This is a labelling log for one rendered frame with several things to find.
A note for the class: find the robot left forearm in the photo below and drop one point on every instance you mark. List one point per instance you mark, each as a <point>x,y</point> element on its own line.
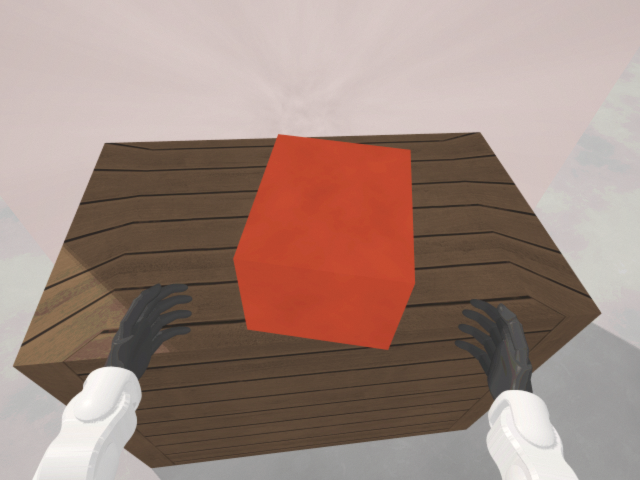
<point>96,425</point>

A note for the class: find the carton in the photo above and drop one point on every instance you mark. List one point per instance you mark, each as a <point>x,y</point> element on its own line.
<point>327,252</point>

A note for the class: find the robot left hand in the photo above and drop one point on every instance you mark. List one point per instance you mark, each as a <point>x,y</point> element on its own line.
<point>139,334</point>

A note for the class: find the pedestal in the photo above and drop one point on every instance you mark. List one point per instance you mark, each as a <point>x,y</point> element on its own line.
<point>173,212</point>

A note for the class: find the robot right hand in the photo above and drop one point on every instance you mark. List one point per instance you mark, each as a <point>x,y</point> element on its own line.
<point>506,362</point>

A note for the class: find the robot right forearm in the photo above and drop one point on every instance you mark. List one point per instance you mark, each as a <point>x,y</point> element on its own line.
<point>522,441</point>

